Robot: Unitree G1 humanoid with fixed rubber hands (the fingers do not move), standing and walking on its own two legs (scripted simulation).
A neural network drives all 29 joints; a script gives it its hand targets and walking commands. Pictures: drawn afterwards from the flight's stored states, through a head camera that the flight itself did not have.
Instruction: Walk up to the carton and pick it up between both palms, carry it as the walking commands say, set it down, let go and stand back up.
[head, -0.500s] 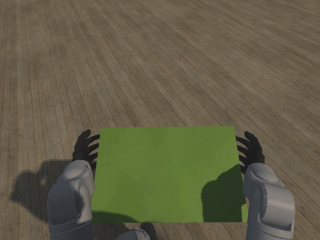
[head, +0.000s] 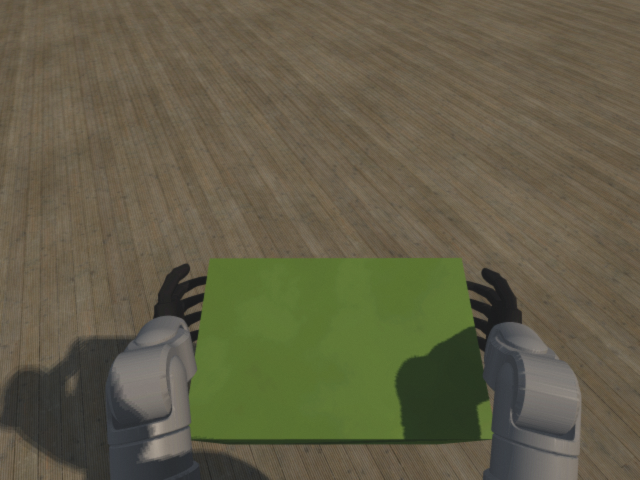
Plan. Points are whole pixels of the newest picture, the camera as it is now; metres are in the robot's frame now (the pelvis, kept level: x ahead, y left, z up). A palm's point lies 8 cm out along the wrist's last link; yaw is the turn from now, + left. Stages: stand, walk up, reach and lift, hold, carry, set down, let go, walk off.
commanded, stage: carry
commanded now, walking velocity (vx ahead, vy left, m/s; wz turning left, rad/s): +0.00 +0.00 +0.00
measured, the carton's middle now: (334, 359) +0.27 +0.00 +0.01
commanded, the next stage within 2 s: none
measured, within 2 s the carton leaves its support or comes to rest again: neither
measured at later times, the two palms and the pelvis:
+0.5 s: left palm (185, 281) +0.34 +0.20 +0.08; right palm (474, 295) +0.32 -0.17 +0.08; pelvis +0.07 +0.03 +0.00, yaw -2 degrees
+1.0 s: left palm (182, 283) +0.36 +0.21 +0.05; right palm (455, 296) +0.34 -0.16 +0.06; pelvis +0.08 +0.04 +0.00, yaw -2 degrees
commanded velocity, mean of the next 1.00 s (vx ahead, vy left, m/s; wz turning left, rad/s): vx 0.00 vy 0.00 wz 0.00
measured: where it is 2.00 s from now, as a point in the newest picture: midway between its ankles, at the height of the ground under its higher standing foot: outside the picture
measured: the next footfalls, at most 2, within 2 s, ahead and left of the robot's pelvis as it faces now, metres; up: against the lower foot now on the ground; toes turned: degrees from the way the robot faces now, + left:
left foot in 0.48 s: +0.09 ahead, +0.13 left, +0.00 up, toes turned -10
